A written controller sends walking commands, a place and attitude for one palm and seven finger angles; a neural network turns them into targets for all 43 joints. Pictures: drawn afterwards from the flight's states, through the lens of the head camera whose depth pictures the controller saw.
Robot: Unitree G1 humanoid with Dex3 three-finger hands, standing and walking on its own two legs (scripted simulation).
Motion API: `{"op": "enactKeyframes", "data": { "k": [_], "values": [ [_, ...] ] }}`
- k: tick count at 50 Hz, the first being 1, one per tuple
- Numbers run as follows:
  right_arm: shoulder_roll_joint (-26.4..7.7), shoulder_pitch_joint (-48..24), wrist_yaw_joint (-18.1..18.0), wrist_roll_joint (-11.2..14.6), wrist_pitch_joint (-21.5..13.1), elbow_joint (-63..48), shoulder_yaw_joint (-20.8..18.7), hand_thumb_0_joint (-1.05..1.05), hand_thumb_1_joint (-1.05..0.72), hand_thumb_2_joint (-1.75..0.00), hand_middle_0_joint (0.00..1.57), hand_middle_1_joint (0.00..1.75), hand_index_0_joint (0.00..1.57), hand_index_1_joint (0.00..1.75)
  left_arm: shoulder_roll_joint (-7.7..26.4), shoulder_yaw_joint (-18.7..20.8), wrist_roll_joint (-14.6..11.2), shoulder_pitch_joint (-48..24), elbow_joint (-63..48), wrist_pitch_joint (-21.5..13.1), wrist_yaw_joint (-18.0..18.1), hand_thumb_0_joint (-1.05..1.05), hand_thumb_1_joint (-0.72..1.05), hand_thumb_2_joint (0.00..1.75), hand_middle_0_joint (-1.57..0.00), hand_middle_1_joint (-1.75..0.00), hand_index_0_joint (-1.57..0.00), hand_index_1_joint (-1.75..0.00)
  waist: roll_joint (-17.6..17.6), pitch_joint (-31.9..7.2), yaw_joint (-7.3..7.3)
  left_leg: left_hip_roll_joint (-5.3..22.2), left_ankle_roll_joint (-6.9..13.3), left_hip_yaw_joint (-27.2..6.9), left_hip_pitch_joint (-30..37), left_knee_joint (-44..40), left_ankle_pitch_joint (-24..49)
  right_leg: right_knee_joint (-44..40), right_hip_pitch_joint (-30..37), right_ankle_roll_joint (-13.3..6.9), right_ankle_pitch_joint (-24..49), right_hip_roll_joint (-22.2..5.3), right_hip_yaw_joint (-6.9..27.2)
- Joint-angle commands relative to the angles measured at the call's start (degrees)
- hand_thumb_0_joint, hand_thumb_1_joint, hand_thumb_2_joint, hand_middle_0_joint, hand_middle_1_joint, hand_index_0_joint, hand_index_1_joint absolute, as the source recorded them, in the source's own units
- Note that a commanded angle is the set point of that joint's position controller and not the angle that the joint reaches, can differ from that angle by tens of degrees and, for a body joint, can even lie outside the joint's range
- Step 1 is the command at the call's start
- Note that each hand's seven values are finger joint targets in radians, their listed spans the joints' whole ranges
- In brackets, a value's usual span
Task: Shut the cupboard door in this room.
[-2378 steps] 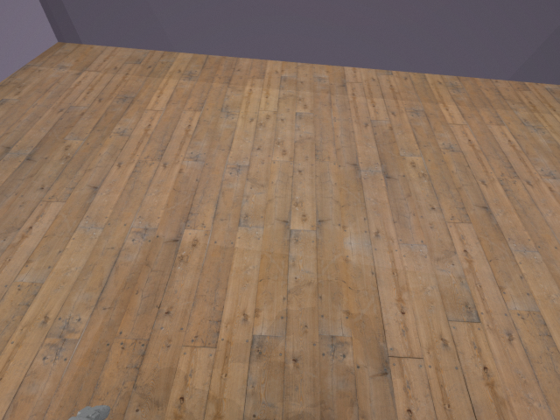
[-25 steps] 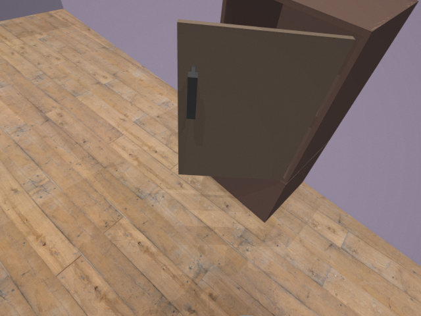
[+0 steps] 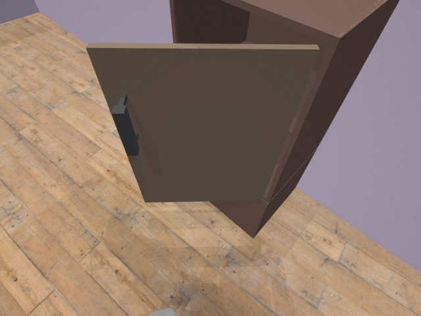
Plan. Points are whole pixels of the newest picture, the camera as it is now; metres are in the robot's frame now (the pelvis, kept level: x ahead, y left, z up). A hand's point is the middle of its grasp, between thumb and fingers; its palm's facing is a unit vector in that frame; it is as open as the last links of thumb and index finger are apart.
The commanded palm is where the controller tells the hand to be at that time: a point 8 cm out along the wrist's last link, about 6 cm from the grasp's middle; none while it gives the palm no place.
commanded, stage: come to a stop and stand still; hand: left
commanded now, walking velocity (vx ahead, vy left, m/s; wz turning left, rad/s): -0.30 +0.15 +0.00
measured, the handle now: (128, 125) +0.49 +0.21 +0.05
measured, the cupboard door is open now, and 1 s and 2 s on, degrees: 45 45 45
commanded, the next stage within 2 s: look again from close up in 1.06 s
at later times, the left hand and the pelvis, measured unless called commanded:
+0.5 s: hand out of the picture +0.05 +0.20 -0.17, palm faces +0.00 -0.96 -0.27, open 7.4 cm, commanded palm none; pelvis +0.02 +0.00 +0.00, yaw -2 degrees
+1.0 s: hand out of the picture +0.05 +0.26 -0.17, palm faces -0.06 -0.97 -0.24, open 7.4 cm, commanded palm none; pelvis -0.03 +0.06 +0.00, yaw -4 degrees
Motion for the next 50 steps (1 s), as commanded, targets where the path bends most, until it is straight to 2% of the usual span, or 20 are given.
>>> {"op": "enactKeyframes", "data": {
  "k": [1, 3, 5, 8, 12, 14, 15, 17, 21, 22, 23, 24, 26, 28, 29, 31, 33, 36, 40, 50],
  "values": [
    [-0.7, 7.3, -0.1, 0.8, -0.1, 1.4, 1.0, 0.0, -0.9, -0.9, 0.2, 0.3, 0.2, 0.3, 6.0, -0.1, -0.5, 2.6, -0.3, -1.1, 0.9, 0.0, 0.9, 0.9, -0.2, -0.3, -0.2, -0.3, -3.0, -7.9, -0.86, -0.9, -0.4, -2.7, 12.6, -20.6, 13.7, -2.8, 4.9, -4.9, 32.9, -15.0, 10.9],
    [-5.0, 5.8, -0.4, 0.8, -0.3, 0.4, 0.1, 0.0, -0.9, -0.9, 0.2, 0.3, 0.2, 0.3, 5.4, 0.0, -1.0, 3.9, -0.8, -0.1, 1.4, 0.0, 0.9, 0.9, -0.2, -0.3, -0.2, -0.3, 1.9, -7.3, 0.29, 5.5, 2.8, -7.3, 17.2, -23.7, 41.2, 0.3, 2.7, 0.2, 24.6, -11.5, 9.2],
    [-7.2, 1.9, -1.0, 0.6, 0.5, -1.3, -0.6, 0.0, -0.9, -0.9, 0.2, 0.3, 0.2, 0.3, 5.5, 0.0, -0.5, 5.0, -1.6, 1.4, 1.9, 0.0, 0.9, 0.9, -0.2, -0.3, -0.2, -0.3, 5.7, -3.3, 1.2, 8.0, 5.5, -8.7, 15.0, -23.0, 45.9, 2.1, 1.2, 1.9, 15.0, -8.7, 8.4],
    [-8.1, -0.2, -1.3, 0.5, 1.3, -3.2, -1.2, 0.0, -0.9, -0.9, 0.2, 0.3, 0.2, 0.3, 6.8, 0.4, -0.2, 6.3, -2.5, 2.3, 1.8, 0.0, 0.9, 0.9, -0.2, -0.3, -0.2, -0.3, 8.3, -5.3, 1.84, 9.1, 7.4, -9.8, 15.7, -23.9, 49.9, 6.1, 2.5, 2.3, 9.9, -7.1, 7.0],
    [-8.5, -2.8, -0.9, 0.5, 2.2, -6.0, -2.2, 0.0, -0.9, -0.9, 0.2, 0.3, 0.2, 0.3, 7.6, 0.9, 0.4, 7.0, -4.1, 2.6, 1.7, 0.0, 0.9, 0.9, -0.2, -0.3, -0.2, -0.3, 0.1, -6.8, 2.0, 5.9, 5.9, -8.0, 13.7, -19.8, 35.4, 3.9, 2.9, 0.3, 16.3, -9.2, 11.5],
    [-6.8, -1.9, -0.6, 0.6, 2.7, -6.5, -2.3, 0.0, -0.9, -0.9, 0.2, 0.3, 0.2, 0.3, 9.8, 1.4, 0.7, 6.5, -4.9, 2.3, 1.7, 0.0, 0.9, 0.9, -0.2, -0.3, -0.2, -0.3, -8.0, -7.8, 1.38, -0.6, 2.3, -2.7, 10.6, -11.6, 20.4, -0.9, 4.7, -4.5, 27.5, -17.9, 19.1],
    [-5.5, -2.9, -0.3, 0.6, 3.1, -6.7, -2.1, 0.0, -0.9, -0.9, 0.2, 0.3, 0.2, 0.3, 10.2, 1.6, 0.7, 6.7, -4.8, 2.1, 1.6, 0.0, 0.9, 0.9, -0.2, -0.3, -0.2, -0.3, -11.3, -6.2, 2.08, -4.4, 0.9, -2.2, 6.3, -5.5, 0.7, -3.5, 5.5, -7.9, 36.2, -21.9, 21.8],
    [-4.8, -4.6, -0.4, 0.8, 3.9, -6.7, -2.1, 0.0, -0.9, -0.9, 0.2, 0.3, 0.2, 0.3, 9.8, 1.5, 1.0, 5.6, -4.7, 2.2, 1.8, 0.0, 0.9, 0.9, -0.2, -0.3, -0.2, -0.3, -8.8, -4.5, 2.4, -4.4, 0.9, -6.3, 3.1, 5.3, -8.9, -4.6, 4.3, -11.6, 36.8, -23.4, 21.3],
    [-3.8, -4.9, 0.0, 1.2, 3.0, -5.3, -1.3, 0.0, -0.9, -0.9, 0.2, 0.3, 0.2, 0.3, 10.7, 1.6, 0.9, 4.5, -4.5, 1.7, 1.4, 0.0, 0.9, 0.9, -0.2, -0.3, -0.2, -0.3, -8.8, -6.0, 2.24, -3.9, 0.1, -4.7, 3.1, -1.8, -6.2, -2.0, 9.9, -8.9, 38.2, -18.5, 14.9],
    [-6.5, -5.1, 0.1, 0.2, 1.2, -10.9, -1.2, 0.0, -0.9, -0.9, 0.2, 0.3, 0.2, 0.3, 14.6, -0.4, 1.7, 10.4, -6.7, 0.7, 2.5, 0.0, 0.9, 0.9, -0.2, -0.3, -0.2, -0.3, -4.2, -8.3, 1.39, -7.3, 2.4, -7.4, 1.1, -5.4, -2.9, 6.6, 18.1, -6.3, 49.0, -18.4, 23.1],
    [-4.0, -4.0, 0.4, 0.7, 0.6, -10.2, -2.2, 0.0, -0.9, -0.9, 0.2, 0.3, 0.2, 0.3, 14.1, 0.8, 0.8, 8.0, -8.8, 1.4, 2.9, 0.0, 0.9, 0.9, -0.2, -0.3, -0.2, -0.3, -7.8, -12.4, 1.05, -4.8, 1.7, -4.9, 1.7, -8.6, 1.0, 8.2, 14.6, -5.8, 36.3, -19.4, 20.8],
    [-4.4, -3.2, 0.5, 0.7, 0.6, -11.0, -1.9, 0.0, -0.9, -0.9, 0.2, 0.3, 0.2, 0.3, 13.4, 0.5, 0.4, 6.5, -10.7, 1.6, 2.8, 0.0, 0.9, 0.9, -0.2, -0.3, -0.2, -0.3, -7.1, -14.1, 0.93, -6.4, 1.7, -4.3, 6.2, -12.9, 3.6, 8.1, 12.4, -5.0, 28.6, -17.5, 19.0],
    [-5.1, -3.0, 0.4, 0.4, 0.3, -11.3, -1.9, 0.0, -0.9, -0.9, 0.2, 0.3, 0.2, 0.3, 11.9, 0.1, 0.2, 4.4, -12.7, 2.1, 2.6, 0.0, 0.9, 0.9, -0.2, -0.3, -0.2, -0.3, -3.8, -9.0, 0.44, -4.7, 2.8, -6.3, 11.1, -18.2, 11.0, 6.7, 2.1, -1.0, 12.2, -13.1, 15.6],
    [-6.7, -1.5, 0.5, -0.4, 0.1, -12.0, -1.8, 0.0, -0.9, -0.9, 0.2, 0.3, 0.2, 0.3, 9.8, 0.0, 0.2, 4.6, -13.7, 2.1, 2.3, 0.0, 0.9, 0.9, -0.2, -0.3, -0.2, -0.3, -8.5, -4.0, 1.23, -1.2, 4.0, -7.6, 8.5, -16.8, 15.0, 4.4, -2.2, 1.3, 2.3, -8.9, 13.1],
    [-7.0, -0.7, 0.3, -0.4, -0.1, -11.9, -1.8, 0.0, -0.9, -0.9, 0.2, 0.3, 0.2, 0.3, 9.7, 0.1, -0.1, 5.3, -13.4, 1.6, 2.2, 0.0, 0.9, 0.9, -0.2, -0.3, -0.2, -0.3, -10.5, -3.7, 1.28, -1.8, 4.0, -7.0, 7.1, -15.2, 15.2, 3.4, -1.2, 0.9, 4.8, -9.2, 14.5],
    [-6.7, -0.6, 0.2, 0.1, -0.7, -10.9, -1.8, 0.0, -0.9, -0.9, 0.2, 0.3, 0.2, 0.3, 10.6, 0.3, -0.1, 4.5, -13.0, 1.7, 2.0, 0.0, 0.9, 0.9, -0.2, -0.3, -0.2, -0.3, 1.1, -6.8, 0.5, -1.5, 4.2, -8.3, 9.6, -17.3, 21.0, 7.6, 0.3, 0.6, 10.8, -9.1, 12.4],
    [-7.1, -1.9, 0.3, -0.1, -0.9, -10.4, -1.4, 0.0, -0.9, -0.9, 0.2, 0.3, 0.2, 0.3, 9.6, -0.3, -0.1, 4.7, -13.1, 2.2, 1.9, 0.0, 0.9, 0.9, -0.2, -0.3, -0.2, -0.3, 6.8, -6.2, 1.75, 1.3, 5.2, -10.7, 8.2, -21.2, 23.0, 8.6, 1.3, 2.3, 4.0, -5.7, 8.3],
    [-8.0, -2.6, 0.3, -0.1, -0.7, -10.1, -1.3, 0.0, -0.9, -0.9, 0.2, 0.3, 0.2, 0.3, 9.0, -0.6, -0.1, 4.6, -12.1, 2.5, 1.5, 0.0, 0.9, 0.9, -0.2, -0.3, -0.2, -0.3, 4.1, -0.3, 2.27, 1.7, 5.7, -12.4, 2.9, -25.6, 12.2, 6.5, 0.5, 2.9, -2.9, -4.4, 7.8],
    [-8.5, -1.2, 0.4, -0.1, -0.9, -9.2, -1.4, 0.0, -0.9, -0.9, 0.2, 0.3, 0.2, 0.3, 9.1, -0.7, 0.2, 4.1, -11.7, 2.3, 1.2, 0.0, 0.9, 0.9, -0.2, -0.3, -0.2, -0.3, 3.0, 0.3, 1.86, 1.6, 5.8, -13.1, 1.7, -29.6, 2.4, 5.2, 0.8, 3.1, -3.5, -4.7, 7.9],
    [-9.5, -0.3, 0.7, 0.2, -1.2, -5.7, -1.4, 0.0, -0.9, -0.9, 0.2, 0.3, 0.2, 0.3, 10.1, -0.7, 0.2, 5.0, -8.4, 1.3, 1.0, 0.0, 0.9, 0.9, -0.2, -0.3, -0.2, -0.3, 0.0, -0.8, 1.43, 0.8, 5.4, -12.2, 4.3, -30.6, 1.9, 1.8, 2.1, 2.9, -0.8, -6.9, 9.7]
  ]
}}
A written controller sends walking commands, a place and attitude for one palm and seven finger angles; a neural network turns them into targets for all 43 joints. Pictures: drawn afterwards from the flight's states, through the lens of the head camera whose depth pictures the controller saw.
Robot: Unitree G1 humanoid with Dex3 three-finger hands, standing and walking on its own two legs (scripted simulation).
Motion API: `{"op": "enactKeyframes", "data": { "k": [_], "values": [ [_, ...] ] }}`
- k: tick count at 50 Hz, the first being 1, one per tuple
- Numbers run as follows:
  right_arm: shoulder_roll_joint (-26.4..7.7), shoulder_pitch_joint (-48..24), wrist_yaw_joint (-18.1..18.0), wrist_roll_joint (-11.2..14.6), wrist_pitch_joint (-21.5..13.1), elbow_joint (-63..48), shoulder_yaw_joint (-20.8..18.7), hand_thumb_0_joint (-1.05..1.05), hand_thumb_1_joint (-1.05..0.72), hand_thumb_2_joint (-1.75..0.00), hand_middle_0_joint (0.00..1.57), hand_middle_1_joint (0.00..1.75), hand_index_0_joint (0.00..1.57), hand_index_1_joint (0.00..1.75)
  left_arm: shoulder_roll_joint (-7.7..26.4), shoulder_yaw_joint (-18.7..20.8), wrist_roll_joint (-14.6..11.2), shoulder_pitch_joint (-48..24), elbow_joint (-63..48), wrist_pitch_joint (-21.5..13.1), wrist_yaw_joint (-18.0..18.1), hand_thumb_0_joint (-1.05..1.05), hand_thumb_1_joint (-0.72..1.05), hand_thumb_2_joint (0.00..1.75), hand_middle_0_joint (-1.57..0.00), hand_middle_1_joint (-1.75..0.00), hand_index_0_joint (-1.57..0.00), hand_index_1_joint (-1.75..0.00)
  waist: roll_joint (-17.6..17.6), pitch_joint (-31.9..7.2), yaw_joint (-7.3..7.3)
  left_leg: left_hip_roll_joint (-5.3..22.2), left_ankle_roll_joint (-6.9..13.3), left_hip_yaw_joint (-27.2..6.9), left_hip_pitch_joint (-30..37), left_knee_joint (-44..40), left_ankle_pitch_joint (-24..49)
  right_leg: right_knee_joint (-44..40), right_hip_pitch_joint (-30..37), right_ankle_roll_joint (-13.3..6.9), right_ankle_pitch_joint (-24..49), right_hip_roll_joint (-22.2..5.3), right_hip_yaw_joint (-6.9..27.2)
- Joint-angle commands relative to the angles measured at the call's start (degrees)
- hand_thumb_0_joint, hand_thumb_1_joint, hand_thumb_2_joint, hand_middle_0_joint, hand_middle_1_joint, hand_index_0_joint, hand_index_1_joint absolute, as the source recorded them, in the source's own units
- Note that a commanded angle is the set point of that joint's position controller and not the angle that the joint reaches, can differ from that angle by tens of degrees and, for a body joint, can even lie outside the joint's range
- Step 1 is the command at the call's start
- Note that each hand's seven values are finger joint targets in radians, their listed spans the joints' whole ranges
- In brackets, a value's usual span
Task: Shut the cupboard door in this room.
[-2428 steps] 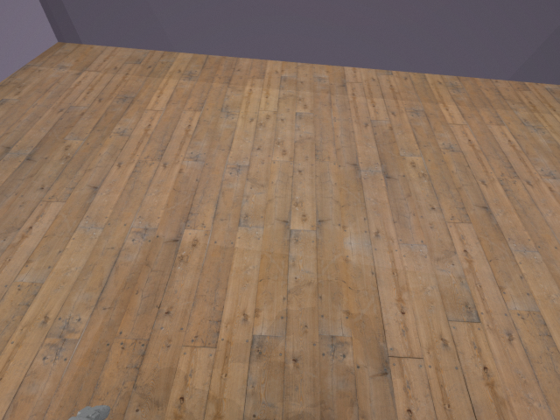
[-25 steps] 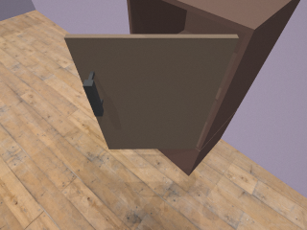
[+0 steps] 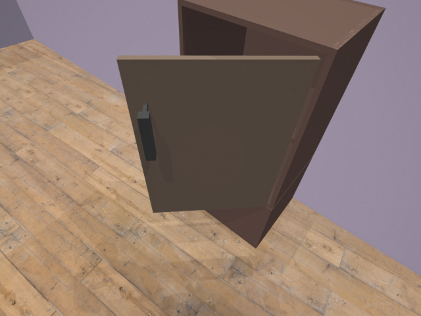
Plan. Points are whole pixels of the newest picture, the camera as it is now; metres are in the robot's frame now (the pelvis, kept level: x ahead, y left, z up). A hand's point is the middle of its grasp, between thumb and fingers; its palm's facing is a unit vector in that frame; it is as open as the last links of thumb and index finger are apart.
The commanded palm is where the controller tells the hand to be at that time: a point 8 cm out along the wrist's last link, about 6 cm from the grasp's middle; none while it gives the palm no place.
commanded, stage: come to a stop and stand still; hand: left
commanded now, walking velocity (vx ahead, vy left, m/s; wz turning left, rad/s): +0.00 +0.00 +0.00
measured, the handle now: (148, 131) +0.51 +0.18 +0.06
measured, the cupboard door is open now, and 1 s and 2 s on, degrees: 45 45 45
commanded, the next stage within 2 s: look again from close up in 0.06 s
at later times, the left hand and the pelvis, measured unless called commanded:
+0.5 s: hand out of the picture +0.03 +0.20 -0.16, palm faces +0.02 -0.97 -0.26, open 7.4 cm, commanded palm none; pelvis +0.00 -0.01 +0.01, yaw +1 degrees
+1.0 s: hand out of the picture +0.05 +0.18 -0.17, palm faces +0.04 -0.97 -0.23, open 7.4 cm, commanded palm none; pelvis +0.03 -0.02 +0.01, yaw +2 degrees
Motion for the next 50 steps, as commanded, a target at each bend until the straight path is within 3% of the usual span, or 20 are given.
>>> {"op": "enactKeyframes", "data": {
  "k": [1, 15, 21, 39, 41, 45, 50],
  "values": [
    [-9.7, -2.0, -0.4, 0.4, -2.0, -2.8, -2.3, 0.0, -0.9, -0.9, 0.2, 0.3, 0.2, 0.3, 6.6, 1.3, 0.2, 0.9, -1.8, -1.9, 0.5, 0.0, 0.9, 0.9, -0.2, -0.3, -0.2, -0.3, 2.2, 1.5, 0.49, 7.4, 0.4, -9.4, -7.5, -12.1, -3.5, -3.5, 4.1, -2.8, -1.7, -2.1, 2.6],
    [-11.6, -4.0, -0.4, 0.8, -2.2, 2.3, -1.6, 0.0, -0.9, -0.9, 0.2, 0.3, 0.2, 0.3, 9.1, 1.0, 0.0, 1.0, 3.3, -2.9, 0.4, 0.0, 0.9, 0.9, -0.2, -0.3, -0.2, -0.3, 1.4, 0.0, 0.12, 7.0, -0.2, -7.7, -2.2, -10.8, 2.8, -7.4, 4.4, -3.2, -1.0, -4.0, 5.0],
    [-12.6, -5.6, -0.4, 0.8, -2.2, 3.5, -1.4, 0.0, -0.9, -0.9, 0.2, 0.3, 0.2, 0.3, 10.2, 1.1, 0.0, -0.1, 4.3, -3.0, 0.3, 0.0, 0.9, 0.9, -0.2, -0.3, -0.2, -0.3, 1.5, 1.1, 0.26, 7.3, -0.5, -7.7, -2.0, -11.7, 3.2, -8.6, 4.6, -3.1, -1.2, -4.2, 5.1],
    [-14.1, -7.7, -0.2, 0.8, -2.3, 5.6, -0.9, 0.0, -0.9, -0.9, 0.2, 0.3, 0.2, 0.3, 12.1, 1.2, -0.2, -3.8, 4.9, -3.2, 0.1, 0.0, 0.9, 0.9, -0.2, -0.3, -0.2, -0.3, 1.6, -0.7, 0.77, 7.7, -1.2, -7.8, -0.3, -13.2, 7.8, -10.2, 8.7, -3.0, 2.9, -4.7, 4.4],
    [-9.5, -5.4, 0.0, 0.5, -1.7, 6.9, 0.3, 0.0, -0.9, -0.9, 0.2, 0.3, 0.2, 0.3, 7.4, 0.1, -0.3, -1.7, 6.3, -2.4, 0.2, 0.0, 0.9, 0.9, -0.2, -0.3, -0.2, -0.3, 1.2, -0.9, 0.53, 7.5, -1.7, -7.6, -0.9, -13.6, 2.9, -10.0, 8.9, -2.0, -3.1, -4.3, 3.2],
    [-8.9, -3.4, 0.0, 0.0, -0.8, 7.1, 0.1, 0.0, -0.9, -0.9, 0.2, 0.3, 0.2, 0.3, 6.9, 0.5, 0.1, 0.6, 6.5, -1.5, 0.0, 0.0, 0.9, 0.9, -0.2, -0.3, -0.2, -0.3, 0.9, 4.0, 0.79, 7.0, -0.9, -9.0, -6.3, -13.9, -9.5, -9.1, 6.4, -2.3, -13.0, -3.5, 2.6],
    [-8.0, -1.0, -0.5, 0.1, -1.2, 7.0, -0.3, 0.0, -0.9, -0.9, 0.2, 0.3, 0.2, 0.3, 5.6, 0.9, 0.1, 3.5, 6.4, -1.7, -0.3, 0.0, 0.9, 0.9, -0.2, -0.3, -0.2, -0.3, 2.6, 4.6, 0.86, 8.0, 0.3, -10.5, -6.9, -11.3, -4.9, -5.9, 6.6, -2.9, -9.3, -2.9, 0.5]
  ]
}}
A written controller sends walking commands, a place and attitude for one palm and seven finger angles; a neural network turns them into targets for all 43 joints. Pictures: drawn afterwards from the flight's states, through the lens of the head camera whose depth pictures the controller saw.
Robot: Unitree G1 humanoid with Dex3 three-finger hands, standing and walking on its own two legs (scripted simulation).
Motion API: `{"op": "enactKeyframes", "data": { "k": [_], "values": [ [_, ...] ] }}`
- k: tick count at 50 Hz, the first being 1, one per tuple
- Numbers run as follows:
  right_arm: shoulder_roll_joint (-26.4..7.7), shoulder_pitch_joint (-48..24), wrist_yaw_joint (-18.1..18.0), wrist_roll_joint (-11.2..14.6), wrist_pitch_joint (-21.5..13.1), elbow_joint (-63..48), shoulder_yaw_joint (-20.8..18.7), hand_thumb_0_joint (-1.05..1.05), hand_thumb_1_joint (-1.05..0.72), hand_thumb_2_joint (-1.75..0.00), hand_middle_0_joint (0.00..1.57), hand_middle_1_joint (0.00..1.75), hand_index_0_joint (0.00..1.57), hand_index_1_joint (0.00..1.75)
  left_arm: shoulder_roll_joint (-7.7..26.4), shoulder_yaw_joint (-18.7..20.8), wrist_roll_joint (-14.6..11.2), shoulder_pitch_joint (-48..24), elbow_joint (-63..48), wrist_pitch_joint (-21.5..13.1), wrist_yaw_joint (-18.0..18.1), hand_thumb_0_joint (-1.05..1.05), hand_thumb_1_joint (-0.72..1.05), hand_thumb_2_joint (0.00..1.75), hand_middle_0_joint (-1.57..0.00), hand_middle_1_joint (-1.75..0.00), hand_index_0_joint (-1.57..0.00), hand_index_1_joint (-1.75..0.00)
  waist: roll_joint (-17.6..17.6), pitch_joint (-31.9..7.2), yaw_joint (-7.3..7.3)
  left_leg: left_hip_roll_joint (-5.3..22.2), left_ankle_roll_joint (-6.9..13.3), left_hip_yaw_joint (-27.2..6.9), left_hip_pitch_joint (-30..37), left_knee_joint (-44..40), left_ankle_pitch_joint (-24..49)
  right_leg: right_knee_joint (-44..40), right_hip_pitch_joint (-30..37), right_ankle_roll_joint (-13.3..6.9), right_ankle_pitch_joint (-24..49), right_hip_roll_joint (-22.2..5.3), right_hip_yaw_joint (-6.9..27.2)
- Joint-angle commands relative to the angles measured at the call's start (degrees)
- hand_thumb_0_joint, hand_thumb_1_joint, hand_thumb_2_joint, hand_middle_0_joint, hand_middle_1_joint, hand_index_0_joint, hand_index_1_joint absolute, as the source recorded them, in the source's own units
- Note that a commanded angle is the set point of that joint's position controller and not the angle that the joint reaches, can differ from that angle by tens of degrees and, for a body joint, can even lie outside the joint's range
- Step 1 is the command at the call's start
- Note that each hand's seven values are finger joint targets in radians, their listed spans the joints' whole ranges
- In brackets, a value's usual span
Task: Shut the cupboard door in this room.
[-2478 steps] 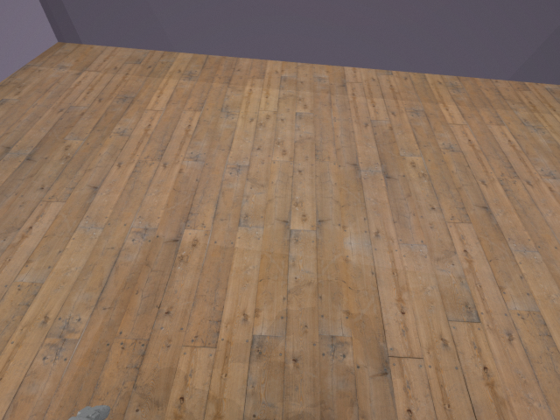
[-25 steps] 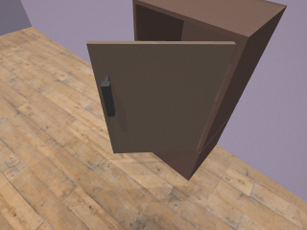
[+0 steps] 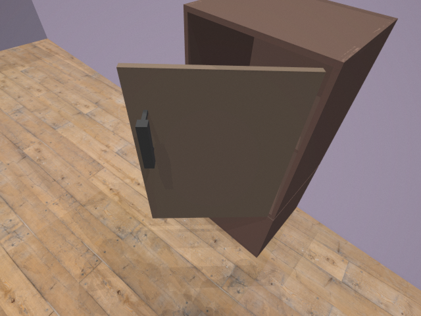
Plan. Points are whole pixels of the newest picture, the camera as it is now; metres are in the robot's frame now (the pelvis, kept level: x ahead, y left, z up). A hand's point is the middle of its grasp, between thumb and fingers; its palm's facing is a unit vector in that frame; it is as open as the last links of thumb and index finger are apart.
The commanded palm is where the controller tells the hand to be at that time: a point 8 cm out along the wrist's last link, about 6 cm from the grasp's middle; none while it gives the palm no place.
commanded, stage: shuffle to correct the standing spot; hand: left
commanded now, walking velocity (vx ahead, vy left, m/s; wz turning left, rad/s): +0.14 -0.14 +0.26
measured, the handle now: (147, 139) +0.49 +0.18 +0.05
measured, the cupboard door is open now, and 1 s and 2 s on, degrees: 45 45 45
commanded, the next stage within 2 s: come to a stop and stand still in 0.02 s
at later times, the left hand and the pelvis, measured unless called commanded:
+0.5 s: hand out of the picture +0.03 +0.17 -0.18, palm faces +0.11 -0.98 -0.19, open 7.4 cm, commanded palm none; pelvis +0.03 +0.00 +0.00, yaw +3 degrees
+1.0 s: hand out of the picture -0.03 +0.19 -0.17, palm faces +0.05 -0.97 -0.23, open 7.4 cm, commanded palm none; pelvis -0.03 +0.00 +0.00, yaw +2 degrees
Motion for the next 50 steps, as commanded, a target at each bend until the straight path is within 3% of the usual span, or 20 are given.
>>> {"op": "enactKeyframes", "data": {
  "k": [1, 7, 9, 11, 13, 17, 19, 22, 24, 25, 26, 27, 28, 30, 31, 32, 34, 36, 40, 50],
  "values": [
    [-6.3, 1.6, -0.7, 0.2, -1.5, -2.2, -1.7, 0.0, -0.9, -0.9, 0.2, 0.3, 0.2, 0.3, 4.7, 1.4, 0.3, 4.5, -1.5, -1.2, 0.2, 0.0, 0.9, 0.9, -0.2, -0.3, -0.2, -0.3, 2.1, 4.6, 0.61, 6.8, 2.4, -7.0, -10.7, -5.6, -2.6, -2.7, 3.2, -2.0, -6.4, -4.1, 3.8],
    [-2.4, 4.2, -1.8, 0.5, -2.0, -2.2, -1.9, 0.0, -0.9, -0.9, 0.2, 0.3, 0.2, 0.3, 4.5, 2.8, 0.1, 11.3, 0.3, -1.4, 0.8, 0.0, 0.9, 0.9, -0.2, -0.3, -0.2, -0.3, -5.2, 1.4, 1.03, 3.3, 1.0, 1.9, -13.5, 9.6, 4.3, -2.8, 9.7, -6.3, 7.0, -9.6, 7.0],
    [-1.0, 5.1, -2.0, 0.8, -2.0, -1.7, -1.7, 0.0, -0.9, -0.9, 0.2, 0.3, 0.2, 0.3, 3.4, 2.8, 0.1, 10.0, -0.3, -1.5, 1.3, 0.0, 0.9, 0.9, -0.2, -0.3, -0.2, -0.3, -1.0, 1.6, -0.09, 4.3, 0.3, 1.6, -9.4, 8.3, 8.4, -0.9, 6.8, -6.7, 16.5, -10.4, 6.3],
    [-1.2, 7.0, -2.1, 0.9, -2.1, -0.3, -1.7, 0.0, -0.9, -0.9, 0.2, 0.3, 0.2, 0.3, 1.1, 2.1, 0.0, 8.1, -0.6, -1.4, 1.7, 0.0, 0.9, 0.9, -0.2, -0.3, -0.2, -0.3, 6.5, 1.7, -0.89, 6.8, 0.4, -2.7, -2.4, 2.2, 31.2, 4.3, 4.0, -2.9, 22.8, -5.3, 0.1],
    [-3.1, 8.1, -3.1, 1.4, -1.9, 0.3, -2.2, 0.0, -0.9, -0.9, 0.2, 0.3, 0.2, 0.3, 0.1, 2.1, -0.4, 8.6, -0.9, -1.2, 2.4, 0.0, 0.9, 0.9, -0.2, -0.3, -0.2, -0.3, 11.0, 0.1, -0.58, 9.5, 1.1, -4.5, 2.0, 3.0, 56.9, 4.5, 5.1, -0.9, 20.3, -3.5, -1.5],
    [-4.5, 8.5, -3.9, 1.3, -1.4, -0.8, -3.7, 0.0, -0.9, -0.9, 0.2, 0.3, 0.2, 0.3, -0.5, 2.5, -0.1, 7.3, -2.9, -0.2, 2.3, 0.0, 0.9, 0.9, -0.2, -0.3, -0.2, -0.3, 9.0, 2.8, -0.88, 12.2, 4.0, -7.6, 8.8, 1.1, 65.2, 5.1, -2.4, -0.6, -0.5, -0.6, -2.0],
    [-4.6, 7.2, -4.0, 1.3, -1.2, -2.2, -4.1, 0.0, -0.9, -0.9, 0.2, 0.3, 0.2, 0.3, -0.6, 3.1, 0.0, 9.1, -3.3, -0.1, 2.2, 0.0, 0.9, 0.9, -0.2, -0.3, -0.2, -0.3, 5.6, 1.8, 0.22, 10.4, 3.4, -5.6, 5.0, 3.5, 57.4, 2.3, 2.3, -1.0, 11.8, -1.7, -1.3],
    [-2.2, 5.8, -3.6, 1.4, -0.8, -4.4, -4.2, 0.0, -0.9, -0.9, 0.2, 0.3, 0.2, 0.3, 1.4, 3.7, 0.1, 11.7, -3.2, -0.6, 2.3, 0.0, 0.9, 0.9, -0.2, -0.3, -0.2, -0.3, -2.0, -2.9, 1.03, 4.7, 0.2, -0.6, -4.2, 6.9, 29.8, 3.8, 12.3, -4.6, 41.4, -9.0, 3.3],
    [-0.1, 4.2, -3.0, 1.6, -0.4, -5.0, -3.8, 0.0, -0.9, -0.9, 0.2, 0.3, 0.2, 0.3, 2.4, 3.6, 0.2, 10.2, -3.8, -0.6, 2.3, 0.0, 0.9, 0.9, -0.2, -0.3, -0.2, -0.3, -5.0, -3.7, 0.84, 3.2, -0.7, 0.8, -6.1, 8.1, 11.7, 1.7, 11.5, -7.3, 40.3, -12.9, 5.3],
    [-2.6, -1.2, -2.3, 1.9, -1.7, -9.9, -3.6, 0.0, -0.9, -0.9, 0.2, 0.3, 0.2, 0.3, 5.7, 3.5, 0.9, 9.9, -3.7, -1.7, 4.0, 0.0, 0.9, 0.9, -0.2, -0.3, -0.2, -0.3, -9.8, -2.7, 1.14, 0.8, -2.2, 3.9, -10.3, 9.9, 1.2, 4.6, 12.3, -4.1, 64.9, -10.6, 7.8],
    [-0.5, 0.4, -1.6, 1.5, -1.6, -11.9, -3.2, 0.0, -0.9, -0.9, 0.2, 0.3, 0.2, 0.3, 5.9, 3.4, 0.7, 9.8, -6.3, -2.1, 3.6, 0.0, 0.9, 0.9, -0.2, -0.3, -0.2, -0.3, -10.2, -6.1, 1.09, 1.7, -0.1, 1.7, -11.0, 8.7, -4.2, 5.2, 14.0, -4.9, 56.7, -12.0, 6.1],
    [0.0, 0.9, -1.1, 1.4, -1.7, -11.5, -3.0, 0.0, -0.9, -0.9, 0.2, 0.3, 0.2, 0.3, 5.3, 3.2, 0.6, 6.8, -6.4, -2.4, 3.3, 0.0, 0.9, 0.9, -0.2, -0.3, -0.2, -0.3, -4.0, -7.7, 0.21, 1.6, -0.1, 2.8, -8.0, 3.8, -1.0, 7.1, 13.4, -5.5, 51.4, -11.9, 5.0],
    [-1.0, 2.8, -1.0, 1.3, -1.7, -11.0, -2.8, 0.0, -0.9, -0.9, 0.2, 0.3, 0.2, 0.3, 5.0, 2.6, 0.2, 4.8, -7.4, -2.3, 3.0, 0.0, 0.9, 0.9, -0.2, -0.3, -0.2, -0.3, 1.0, -5.8, -0.99, 2.6, 0.2, 1.3, -4.8, 0.0, 6.3, 7.9, 8.2, -4.8, 36.5, -9.6, 3.5],
    [-4.5, 3.4, -1.6, 0.5, -2.2, -11.2, -2.9, 0.0, -0.9, -0.9, 0.2, 0.3, 0.2, 0.3, 2.2, 1.7, -0.1, 3.9, -8.0, -1.4, 2.4, 0.0, 0.9, 0.9, -0.2, -0.3, -0.2, -0.3, 13.6, -1.7, 0.0, 9.7, 2.8, -6.6, -3.7, -1.5, 32.9, 7.3, 1.7, -2.3, 8.3, -3.2, 0.4],
    [-5.2, 2.3, -1.8, 0.6, -2.2, -11.7, -2.7, 0.0, -0.9, -0.9, 0.2, 0.3, 0.2, 0.3, 1.5, 1.4, 0.1, 3.9, -7.6, -0.9, 2.3, 0.0, 0.9, 0.9, -0.2, -0.3, -0.2, -0.3, 15.5, 0.3, 0.63, 10.9, 4.0, -8.4, -4.3, -3.0, 34.6, 6.2, 0.7, -1.8, -2.9, -1.1, -0.1],
    [-5.6, 1.4, -1.9, 0.6, -2.2, -12.2, -2.5, 0.0, -0.9, -0.9, 0.2, 0.3, 0.2, 0.3, 1.7, 1.3, 0.2, 3.8, -7.2, -0.8, 2.1, 0.0, 0.9, 0.9, -0.2, -0.3, -0.2, -0.3, 11.7, 2.5, 1.32, 10.9, 4.7, -8.0, -6.0, -2.8, 32.9, 4.4, 0.8, -1.8, -4.8, -0.7, 0.2],
    [-5.2, -0.3, -1.6, 0.8, -1.9, -13.5, -2.1, 0.0, -0.9, -0.9, 0.2, 0.3, 0.2, 0.3, 1.8, 0.9, 0.3, 3.7, -6.8, -0.7, 1.5, 0.0, 0.9, 0.9, -0.2, -0.3, -0.2, -0.3, 4.0, 4.8, 1.33, 8.3, 3.4, -6.3, -9.2, -4.7, 11.1, -0.5, 0.6, -2.3, -3.5, -1.9, 1.9],
    [-5.2, 0.3, -0.9, 0.6, -1.6, -13.7, -2.0, 0.0, -0.9, -0.9, 0.2, 0.3, 0.2, 0.3, 2.7, 0.8, 0.4, 1.9, -7.4, -0.7, 1.0, 0.0, 0.9, 0.9, -0.2, -0.3, -0.2, -0.3, 1.0, 7.9, 0.38, 6.1, 2.3, -5.3, -11.9, -8.0, -6.0, -3.5, -2.1, -2.3, -9.7, -2.9, 3.8],
    [-5.7, 1.9, -0.4, 0.1, -1.3, -13.3, -2.0, 0.0, -0.9, -0.9, 0.2, 0.3, 0.2, 0.3, 4.4, 1.2, 0.5, 2.3, -8.0, -0.9, 0.6, 0.0, 0.9, 0.9, -0.2, -0.3, -0.2, -0.3, 0.6, 6.7, 0.13, 4.8, 2.0, -4.2, -12.2, -9.1, -11.6, -5.3, -3.8, -2.3, -15.7, -3.2, 5.4],
    [-4.9, 4.6, -0.5, 0.4, -1.9, -9.5, -1.2, 0.0, -0.9, -0.9, 0.2, 0.3, 0.2, 0.3, 4.0, 1.1, 0.1, 3.9, -6.1, -1.8, 0.5, 0.0, 0.9, 0.9, -0.2, -0.3, -0.2, -0.3, 1.1, 4.0, -0.15, 4.6, 1.7, -3.4, -9.7, -7.9, -5.9, -6.5, -3.6, -3.1, -14.2, -3.9, 8.0]
  ]
}}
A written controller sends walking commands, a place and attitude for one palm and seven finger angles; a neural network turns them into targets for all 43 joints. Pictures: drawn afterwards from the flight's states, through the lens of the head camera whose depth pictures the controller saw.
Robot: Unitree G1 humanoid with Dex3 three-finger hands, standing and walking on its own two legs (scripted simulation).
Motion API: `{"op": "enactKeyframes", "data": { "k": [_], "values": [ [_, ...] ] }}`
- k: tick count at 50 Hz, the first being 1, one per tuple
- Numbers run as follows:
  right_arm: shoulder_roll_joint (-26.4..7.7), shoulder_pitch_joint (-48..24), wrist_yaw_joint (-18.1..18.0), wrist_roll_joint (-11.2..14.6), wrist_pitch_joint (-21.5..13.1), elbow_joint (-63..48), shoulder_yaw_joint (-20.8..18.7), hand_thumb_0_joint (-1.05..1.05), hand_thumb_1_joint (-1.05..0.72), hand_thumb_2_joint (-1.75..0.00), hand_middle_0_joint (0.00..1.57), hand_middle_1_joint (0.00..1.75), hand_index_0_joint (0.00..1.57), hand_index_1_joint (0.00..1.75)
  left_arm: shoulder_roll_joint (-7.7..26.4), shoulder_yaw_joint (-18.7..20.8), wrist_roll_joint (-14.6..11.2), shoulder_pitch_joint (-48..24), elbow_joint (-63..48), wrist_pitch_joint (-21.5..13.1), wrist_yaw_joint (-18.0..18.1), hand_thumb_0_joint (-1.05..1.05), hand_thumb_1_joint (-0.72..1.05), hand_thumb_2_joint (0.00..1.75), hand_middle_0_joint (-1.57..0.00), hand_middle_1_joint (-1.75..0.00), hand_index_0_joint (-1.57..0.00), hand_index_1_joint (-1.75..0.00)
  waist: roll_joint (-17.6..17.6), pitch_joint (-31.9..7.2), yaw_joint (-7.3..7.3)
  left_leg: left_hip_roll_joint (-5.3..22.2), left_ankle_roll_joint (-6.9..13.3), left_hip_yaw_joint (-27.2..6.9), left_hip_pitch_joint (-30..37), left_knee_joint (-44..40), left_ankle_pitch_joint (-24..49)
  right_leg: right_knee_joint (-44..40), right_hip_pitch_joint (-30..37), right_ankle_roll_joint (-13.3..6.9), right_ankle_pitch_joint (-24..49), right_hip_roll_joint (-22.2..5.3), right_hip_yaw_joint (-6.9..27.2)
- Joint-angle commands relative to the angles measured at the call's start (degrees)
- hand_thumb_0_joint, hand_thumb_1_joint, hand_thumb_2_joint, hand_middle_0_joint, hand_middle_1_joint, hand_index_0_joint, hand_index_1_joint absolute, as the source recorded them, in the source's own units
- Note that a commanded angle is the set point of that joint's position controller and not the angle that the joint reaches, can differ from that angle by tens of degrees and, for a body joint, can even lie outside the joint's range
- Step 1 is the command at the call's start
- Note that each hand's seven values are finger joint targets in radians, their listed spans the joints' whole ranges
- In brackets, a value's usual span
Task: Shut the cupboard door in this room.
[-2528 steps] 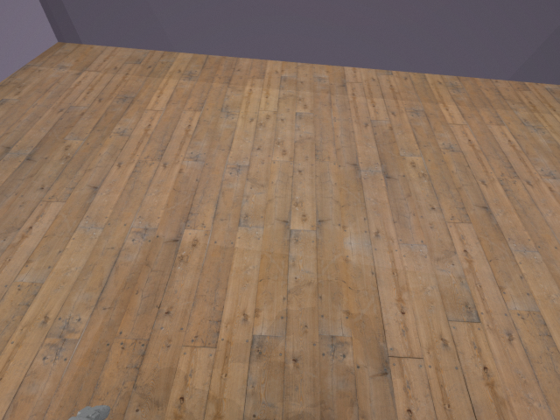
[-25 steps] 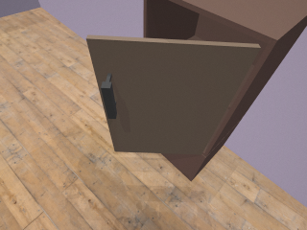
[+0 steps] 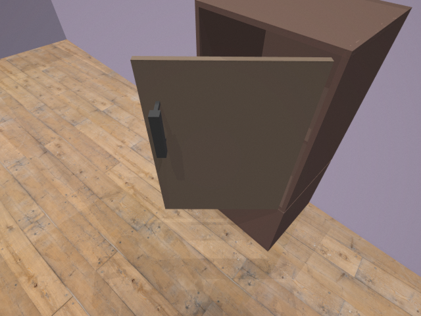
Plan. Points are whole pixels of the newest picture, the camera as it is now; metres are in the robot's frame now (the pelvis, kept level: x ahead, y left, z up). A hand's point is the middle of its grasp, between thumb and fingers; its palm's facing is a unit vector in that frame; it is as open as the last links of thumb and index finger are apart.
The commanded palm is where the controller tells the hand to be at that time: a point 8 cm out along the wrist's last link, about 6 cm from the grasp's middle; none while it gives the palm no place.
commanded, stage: come to a stop and stand still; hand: left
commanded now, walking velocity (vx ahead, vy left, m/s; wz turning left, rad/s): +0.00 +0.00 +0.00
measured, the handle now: (159, 129) +0.52 +0.17 +0.05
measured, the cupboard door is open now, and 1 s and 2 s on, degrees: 45 45 45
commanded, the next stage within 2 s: look again from close up in 0.08 s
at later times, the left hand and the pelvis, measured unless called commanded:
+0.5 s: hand out of the picture +0.03 +0.16 -0.17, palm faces +0.03 -0.98 -0.19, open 7.3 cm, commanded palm none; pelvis +0.03 -0.01 +0.00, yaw +0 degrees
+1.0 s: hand out of the picture +0.05 +0.15 -0.18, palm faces +0.05 -0.98 -0.18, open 7.4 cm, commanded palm none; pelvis +0.06 -0.03 +0.00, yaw +1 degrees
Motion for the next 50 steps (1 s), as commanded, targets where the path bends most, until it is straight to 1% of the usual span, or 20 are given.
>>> {"op": "enactKeyframes", "data": {
  "k": [1, 6, 8, 9, 13, 17, 20, 24, 25, 27, 31, 33, 39, 40, 41, 42, 43, 45, 48, 50],
  "values": [
    [-5.2, 1.7, -0.2, 0.4, -1.8, -1.1, -0.9, 0.0, -0.9, -0.9, 0.2, 0.3, 0.2, 0.3, 6.6, 1.1, 0.1, 0.2, -1.8, -1.8, 0.5, 0.0, 0.9, 0.9, -0.2, -0.3, -0.2, -0.3, -0.3, 3.9, -0.52, 4.8, 0.7, -6.9, -5.9, -8.8, -9.1, -7.7, 0.0, -2.5, -13.6, -3.7, 6.9],
    [-4.6, 3.0, -0.4, 0.6, -2.0, 1.4, -0.8, 0.0, -0.9, -0.9, 0.2, 0.3, 0.2, 0.3, 5.6, 0.8, 0.0, 1.3, 0.3, -1.9, 0.6, 0.0, 0.9, 0.9, -0.2, -0.3, -0.2, -0.3, 0.5, 4.2, -0.24, 5.3, 0.7, -7.4, -6.6, -9.8, -9.8, -7.0, 1.4, -2.5, -11.9, -3.6, 6.5],
    [-4.1, 3.6, -0.6, 0.8, -2.2, 2.3, -0.6, 0.0, -0.9, -0.9, 0.2, 0.3, 0.2, 0.3, 5.0, 0.6, -0.1, 1.7, 1.1, -2.1, 0.7, 0.0, 0.9, 0.9, -0.2, -0.3, -0.2, -0.3, -0.6, 3.7, -0.16, 5.4, 0.7, -7.3, -5.9, -9.3, -7.0, -6.7, 2.5, -2.4, -9.0, -3.5, 6.3],
    [-4.0, 3.7, -0.6, 0.8, -2.3, 2.7, -0.6, 0.0, -0.9, -0.9, 0.2, 0.3, 0.2, 0.3, 4.9, 0.6, -0.1, 2.0, 1.5, -2.2, 0.8, 0.0, 0.9, 0.9, -0.2, -0.3, -0.2, -0.3, 0.3, 3.5, -0.09, 5.5, 0.6, -7.0, -5.2, -9.1, -5.7, -6.6, 2.7, -2.4, -7.8, -3.7, 6.3],
    [-3.1, 4.3, -0.8, 1.0, -2.6, 4.3, -0.3, 0.0, -0.9, -0.9, 0.2, 0.3, 0.2, 0.3, 4.3, 0.4, -0.2, 2.0, 2.8, -2.3, 1.0, 0.0, 0.9, 0.9, -0.2, -0.3, -0.2, -0.3, 0.7, 3.4, 0.03, 5.8, 0.5, -6.6, -4.2, -8.8, -1.0, -5.8, 4.1, -2.4, -3.1, -3.7, 5.3],
    [-2.5, 4.3, -1.1, 1.1, -2.8, 5.1, -0.3, 0.0, -0.9, -0.9, 0.2, 0.3, 0.2, 0.3, 4.0, 0.4, -0.2, 2.0, 3.6, -2.5, 1.1, 0.0, 0.9, 0.9, -0.2, -0.3, -0.2, -0.3, -0.2, 2.4, 0.07, 6.0, 0.3, -5.8, -2.0, -7.7, 3.9, -5.3, 5.4, -2.4, 2.4, -4.0, 5.0],
    [-2.3, 3.9, -1.2, 1.0, -2.8, 5.6, -0.3, 0.0, -0.9, -0.9, 0.2, 0.3, 0.2, 0.3, 3.8, 0.4, -0.2, 1.5, 3.8, -2.4, 1.1, 0.0, 0.9, 0.9, -0.2, -0.3, -0.2, -0.3, 0.3, 3.4, 0.03, 5.9, 0.1, -5.7, -2.1, -7.7, 3.9, -5.4, 5.0, -2.3, 2.3, -4.0, 5.0],
    [-2.1, 3.2, -1.3, 1.0, -2.8, 5.8, -0.4, 0.0, -0.9, -0.9, 0.2, 0.3, 0.2, 0.3, 4.0, 0.5, -0.1, 1.0, 3.9, -2.5, 1.2, 0.0, 0.9, 0.9, -0.2, -0.3, -0.2, -0.3, -0.3, 3.3, 0.03, 5.9, 0.0, -5.4, -1.3, -7.3, 5.5, -5.3, 5.4, -2.4, 4.8, -4.3, 5.0],
    [-2.1, 3.0, -1.3, 1.0, -2.7, 5.9, -0.3, 0.0, -0.9, -0.9, 0.2, 0.3, 0.2, 0.3, 4.0, 0.6, -0.1, 0.9, 3.8, -2.5, 1.2, 0.0, 0.9, 0.9, -0.2, -0.3, -0.2, -0.3, -1.2, 3.3, -0.01, 5.9, -0.1, -5.4, -1.1, -7.2, 5.3, -5.5, 5.3, -2.4, 4.7, -4.2, 5.1],
    [-2.1, 2.9, -1.4, 0.9, -2.7, 5.9, -0.4, 0.0, -0.9, -0.9, 0.2, 0.3, 0.2, 0.3, 4.0, 0.6, -0.1, 0.6, 3.6, -2.5, 1.2, 0.0, 0.9, 0.9, -0.2, -0.3, -0.2, -0.3, -0.8, 3.5, -0.04, 6.0, 0.0, -5.5, -0.7, -7.4, 6.4, -5.4, 5.5, -2.4, 5.9, -4.1, 4.9],
    [-2.9, 1.9, -1.4, 0.8, -2.8, 5.8, -0.4, 0.0, -0.9, -0.9, 0.2, 0.3, 0.2, 0.3, 4.6, 0.8, -0.2, 0.1, 3.5, -2.6, 1.1, 0.0, 0.9, 0.9, -0.2, -0.3, -0.2, -0.3, -0.5, 1.7, -0.02, 6.1, -0.2, -5.3, 0.6, -7.1, 7.7, -5.3, 6.6, -2.5, 7.9, -4.4, 5.0],
    [-3.1, 1.6, -1.5, 0.9, -2.8, 5.9, -0.4, 0.0, -0.9, -0.9, 0.2, 0.3, 0.2, 0.3, 4.9, 0.8, -0.1, -0.4, 3.3, -2.6, 1.1, 0.0, 0.9, 0.9, -0.2, -0.3, -0.2, -0.3, -0.3, 2.1, -0.03, 6.1, -0.3, -5.2, 0.5, -7.1, 8.7, -5.1, 7.0, -2.5, 9.7, -4.4, 4.9],
    [-3.5, 0.7, -1.5, 0.8, -2.7, 5.7, -0.4, 0.0, -0.9, -0.9, 0.2, 0.3, 0.2, 0.3, 5.5, 1.0, -0.1, -0.9, 3.3, -2.6, 1.0, 0.0, 0.9, 0.9, -0.2, -0.3, -0.2, -0.3, -0.8, 1.8, 0.01, 6.2, -0.5, -5.1, 1.1, -7.3, 8.1, -5.7, 7.3, -2.6, 9.3, -4.5, 5.1],
    [-2.6, 1.4, -1.4, 0.6, -2.5, 6.1, -0.2, 0.0, -0.9, -0.9, 0.2, 0.3, 0.2, 0.3, 4.5, 0.9, -0.1, -0.3, 3.6, -2.3, 1.0, 0.0, 0.9, 0.9, -0.2, -0.3, -0.2, -0.3, -0.8, 0.7, -0.04, 6.2, -0.5, -4.9, 1.4, -7.0, 5.7, -5.4, 7.8, -2.5, 5.6, -4.2, 4.6],
    [-2.7, 1.4, -1.3, 0.5, -2.4, 6.3, -0.2, 0.0, -0.9, -0.9, 0.2, 0.3, 0.2, 0.3, 4.3, 0.9, 0.0, 0.0, 3.8, -2.1, 0.8, 0.0, 0.9, 0.9, -0.2, -0.3, -0.2, -0.3, -0.4, 1.3, 0.06, 6.0, -0.3, -4.8, 1.0, -6.7, 2.5, -5.3, 7.0, -2.6, 0.8, -3.8, 4.3],
    [-2.3, 1.6, -1.3, 0.4, -2.2, 6.4, -0.3, 0.0, -0.9, -0.9, 0.2, 0.3, 0.2, 0.3, 4.2, 1.1, 0.2, 0.3, 3.7, -1.8, 0.8, 0.0, 0.9, 0.9, -0.2, -0.3, -0.2, -0.3, -1.4, 3.1, 0.07, 5.9, 0.0, -4.7, 0.0, -6.5, -0.9, -5.6, 5.7, -2.8, -4.1, -3.4, 4.4],
    [-2.6, 1.7, -1.2, 0.3, -2.0, 6.2, -0.4, 0.0, -0.9, -0.9, 0.2, 0.3, 0.2, 0.3, 4.2, 1.1, 0.2, 0.4, 3.7, -1.6, 0.6, 0.0, 0.9, 0.9, -0.2, -0.3, -0.2, -0.3, -0.8, 4.4, -0.01, 5.7, 0.2, -4.8, -1.2, -6.0, -3.6, -5.8, 4.5, -3.0, -8.3, -3.3, 4.8],
    [-2.4, 1.8, -1.2, 0.1, -2.0, 5.7, -0.5, 0.0, -0.9, -0.9, 0.2, 0.3, 0.2, 0.3, 4.4, 1.5, 0.3, 1.1, 3.5, -1.5, 0.2, 0.0, 0.9, 0.9, -0.2, -0.3, -0.2, -0.3, -1.2, 5.6, 0.03, 5.7, 0.5, -4.7, -2.6, -5.0, -5.8, -5.8, 3.2, -3.5, -11.7, -3.1, 5.2],
    [-2.2, 2.6, -1.3, 0.0, -2.3, 5.4, -0.7, 0.0, -0.9, -0.9, 0.2, 0.3, 0.2, 0.3, 4.3, 1.9, 0.3, 2.0, 3.4, -1.7, 0.0, 0.0, 0.9, 0.9, -0.2, -0.3, -0.2, -0.3, -0.3, 6.2, -0.11, 6.0, 1.0, -4.9, -3.4, -3.1, -3.7, -4.1, 2.7, -4.2, -10.0, -2.9, 4.8],
    [-1.8, 3.1, -1.5, 0.2, -2.7, 5.5, -0.4, 0.0, -0.9, -0.9, 0.2, 0.3, 0.2, 0.3, 3.9, 2.0, 0.2, 2.6, 3.5, -2.0, 0.1, 0.0, 0.9, 0.9, -0.2, -0.3, -0.2, -0.3, 0.9, 4.8, 0.04, 6.0, 0.7, -4.3, -2.4, -1.4, 4.6, -1.8, 4.7, -4.3, 0.5, -3.1, 4.4]
  ]
}}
